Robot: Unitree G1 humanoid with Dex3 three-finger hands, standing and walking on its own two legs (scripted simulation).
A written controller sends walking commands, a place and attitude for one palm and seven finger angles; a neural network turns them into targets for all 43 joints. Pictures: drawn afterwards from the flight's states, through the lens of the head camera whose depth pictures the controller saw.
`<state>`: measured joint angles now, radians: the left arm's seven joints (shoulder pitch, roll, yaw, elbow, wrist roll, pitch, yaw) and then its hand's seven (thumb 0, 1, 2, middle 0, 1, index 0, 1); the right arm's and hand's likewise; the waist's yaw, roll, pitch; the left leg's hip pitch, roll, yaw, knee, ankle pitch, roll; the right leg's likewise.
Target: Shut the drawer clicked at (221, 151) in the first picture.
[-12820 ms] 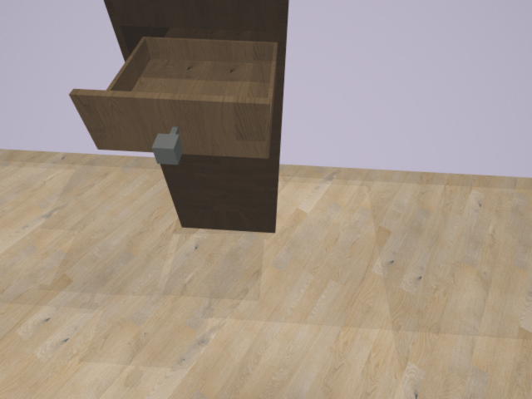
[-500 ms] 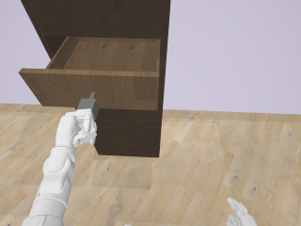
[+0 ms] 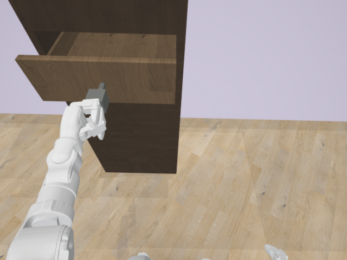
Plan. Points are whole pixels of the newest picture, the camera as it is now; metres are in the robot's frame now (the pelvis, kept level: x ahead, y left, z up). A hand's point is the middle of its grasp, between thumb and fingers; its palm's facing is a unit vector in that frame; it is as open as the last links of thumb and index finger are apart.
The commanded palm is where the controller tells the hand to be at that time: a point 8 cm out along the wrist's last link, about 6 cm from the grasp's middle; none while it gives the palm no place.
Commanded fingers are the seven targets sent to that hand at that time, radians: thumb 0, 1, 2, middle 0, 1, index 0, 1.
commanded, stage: push the drawer shut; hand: left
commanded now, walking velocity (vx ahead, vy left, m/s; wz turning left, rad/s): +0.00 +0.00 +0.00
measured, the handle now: (99, 95) +0.49 +0.20 +0.09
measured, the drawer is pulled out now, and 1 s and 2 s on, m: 0.12 0.00 0.00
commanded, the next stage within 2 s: pull the fist back off the drawer in 1.20 s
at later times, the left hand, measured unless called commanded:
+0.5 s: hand (109, 102) +0.47 +0.17 +0.08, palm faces +0.01 -1.00 -0.03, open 3.0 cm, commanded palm +0.46 +0.21 +0.09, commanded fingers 0.00 0.90 0.90 -1.40 -1.60 -1.40 -1.60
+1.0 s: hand (113, 87) +0.53 +0.17 +0.08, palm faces +0.02 -1.00 -0.03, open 3.1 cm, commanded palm +0.53 +0.21 +0.09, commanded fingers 0.00 0.90 0.90 -1.40 -1.60 -1.40 -1.60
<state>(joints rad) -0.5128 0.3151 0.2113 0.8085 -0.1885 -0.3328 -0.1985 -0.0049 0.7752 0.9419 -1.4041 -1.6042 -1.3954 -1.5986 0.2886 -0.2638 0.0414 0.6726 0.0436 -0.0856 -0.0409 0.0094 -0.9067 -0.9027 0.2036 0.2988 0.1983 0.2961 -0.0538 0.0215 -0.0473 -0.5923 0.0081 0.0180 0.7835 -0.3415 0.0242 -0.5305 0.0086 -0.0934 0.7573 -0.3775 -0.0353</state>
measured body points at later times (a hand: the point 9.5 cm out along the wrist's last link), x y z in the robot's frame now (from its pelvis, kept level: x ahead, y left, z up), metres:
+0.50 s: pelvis +0.00 +0.01 -0.01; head +0.08 +0.01 +0.43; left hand +0.47 +0.23 +0.08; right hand +0.03 -0.26 -0.13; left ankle +0.03 +0.10 -0.71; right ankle +0.00 -0.10 -0.71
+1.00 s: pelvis +0.00 +0.01 -0.02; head +0.12 +0.02 +0.42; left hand +0.52 +0.22 +0.09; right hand -0.01 -0.26 -0.13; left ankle +0.03 +0.10 -0.71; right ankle +0.00 -0.10 -0.71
